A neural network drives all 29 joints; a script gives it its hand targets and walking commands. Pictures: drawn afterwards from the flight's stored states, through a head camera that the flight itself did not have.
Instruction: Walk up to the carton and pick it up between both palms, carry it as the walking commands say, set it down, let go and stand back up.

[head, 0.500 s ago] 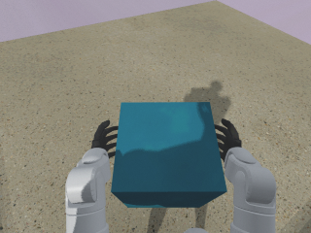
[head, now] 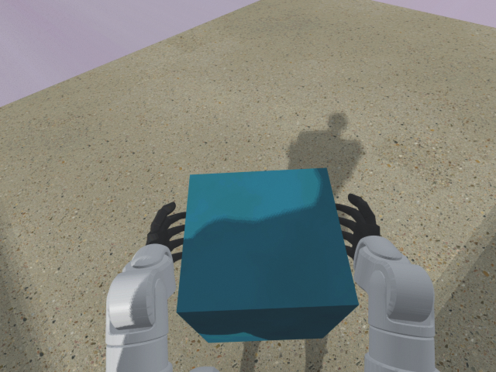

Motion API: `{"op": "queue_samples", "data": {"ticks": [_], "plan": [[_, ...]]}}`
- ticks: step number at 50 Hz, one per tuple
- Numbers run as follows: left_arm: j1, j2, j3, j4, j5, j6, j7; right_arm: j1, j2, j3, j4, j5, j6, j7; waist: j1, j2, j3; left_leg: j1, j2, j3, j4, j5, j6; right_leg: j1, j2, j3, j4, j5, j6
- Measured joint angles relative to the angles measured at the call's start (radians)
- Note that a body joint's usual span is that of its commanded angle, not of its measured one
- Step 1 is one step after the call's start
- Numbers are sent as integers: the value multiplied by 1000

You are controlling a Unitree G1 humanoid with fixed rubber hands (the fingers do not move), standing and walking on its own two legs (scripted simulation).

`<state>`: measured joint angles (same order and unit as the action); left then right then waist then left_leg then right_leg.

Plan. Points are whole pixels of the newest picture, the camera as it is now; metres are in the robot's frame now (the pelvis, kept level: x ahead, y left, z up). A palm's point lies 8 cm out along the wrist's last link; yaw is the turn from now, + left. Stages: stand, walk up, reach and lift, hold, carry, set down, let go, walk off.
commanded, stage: carry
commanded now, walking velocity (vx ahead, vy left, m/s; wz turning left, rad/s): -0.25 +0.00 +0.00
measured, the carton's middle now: (261, 263) +0.29 -0.02 +0.01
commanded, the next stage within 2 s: none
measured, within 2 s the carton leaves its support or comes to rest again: neither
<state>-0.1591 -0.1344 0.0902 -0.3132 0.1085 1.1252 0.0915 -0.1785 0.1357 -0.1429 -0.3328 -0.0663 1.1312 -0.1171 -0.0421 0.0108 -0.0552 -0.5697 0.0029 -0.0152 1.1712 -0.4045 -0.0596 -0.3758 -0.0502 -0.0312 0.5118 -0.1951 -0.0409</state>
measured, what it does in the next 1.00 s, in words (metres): walks backwards: left foot, then right foot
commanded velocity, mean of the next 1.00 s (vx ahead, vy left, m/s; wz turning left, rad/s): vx -0.01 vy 0.00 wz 0.00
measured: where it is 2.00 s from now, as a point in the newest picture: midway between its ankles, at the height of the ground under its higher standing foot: outside the picture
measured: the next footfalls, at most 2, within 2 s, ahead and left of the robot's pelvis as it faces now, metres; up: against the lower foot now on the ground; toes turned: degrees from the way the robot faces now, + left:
left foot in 0.22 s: -0.11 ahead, +0.14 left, +0.00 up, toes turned +6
right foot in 0.60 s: -0.19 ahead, -0.09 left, +0.00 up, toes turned -4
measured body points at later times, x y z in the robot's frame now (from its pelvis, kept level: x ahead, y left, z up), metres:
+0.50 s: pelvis -0.15 +0.06 +0.00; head -0.18 +0.08 +0.45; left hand +0.12 +0.23 +0.10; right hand +0.14 -0.07 +0.11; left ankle -0.15 +0.13 -0.74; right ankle -0.18 -0.11 -0.70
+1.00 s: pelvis -0.21 +0.04 -0.01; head -0.23 +0.04 +0.44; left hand +0.07 +0.19 +0.07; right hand +0.07 -0.11 +0.07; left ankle -0.15 +0.14 -0.74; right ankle -0.23 -0.08 -0.74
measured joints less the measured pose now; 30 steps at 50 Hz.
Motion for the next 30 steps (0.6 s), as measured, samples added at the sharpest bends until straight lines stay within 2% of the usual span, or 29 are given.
{"op": "queue_samples", "data": {"ticks": [4,8,11,12,13,14,16,19,22,27,30], "plan": [[-15,-2,14,8,5,2,-7,-18,3,-3,14,-3,0,-1,8,12,-15,107,4,15,-147,-72,-10,-64,-3,-9,0,46,2],[-6,0,15,31,9,14,-11,-10,1,2,37,-10,12,-2,34,-13,-6,212,-8,49,-350,-105,11,-114,-11,-18,-10,104,13],[12,2,10,23,12,22,-11,-4,0,8,41,-8,19,-2,46,-30,7,310,-12,76,-590,-6,32,-149,-10,-30,-9,147,27],[17,5,12,17,10,24,-9,2,0,16,50,-5,10,-2,52,-61,20,320,-29,87,-624,30,50,-157,-23,-19,-1,154,31],[32,3,15,13,7,27,-5,15,-1,27,58,-4,4,-4,64,-90,30,326,-44,98,-632,53,69,-156,-30,1,6,107,33],[58,5,8,10,2,29,-1,34,-3,36,61,-3,7,-4,72,-90,26,324,-39,98,-634,67,84,-161,-19,7,32,14,39],[97,8,-14,2,-9,44,13,74,-7,44,57,-4,18,3,67,-41,-2,311,-2,71,-636,85,101,-171,13,-9,151,-114,48],[69,7,-22,-17,-19,68,26,93,-8,35,19,2,15,9,82,0,-30,311,29,55,-682,130,102,-158,30,-1,319,-112,55],[14,3,-12,-27,-16,57,25,55,-5,14,-2,3,-4,13,96,1,-64,290,32,72,-703,159,109,-113,20,11,368,-119,73],[-18,-1,2,35,4,44,14,11,-1,-5,51,-29,2,29,74,-22,-136,232,14,107,-689,173,120,45,11,13,165,-216,90],[-21,-1,11,89,14,55,10,3,0,-11,109,-41,14,32,55,-42,-135,206,-7,139,-657,169,121,160,3,4,-42,-135,88]]}}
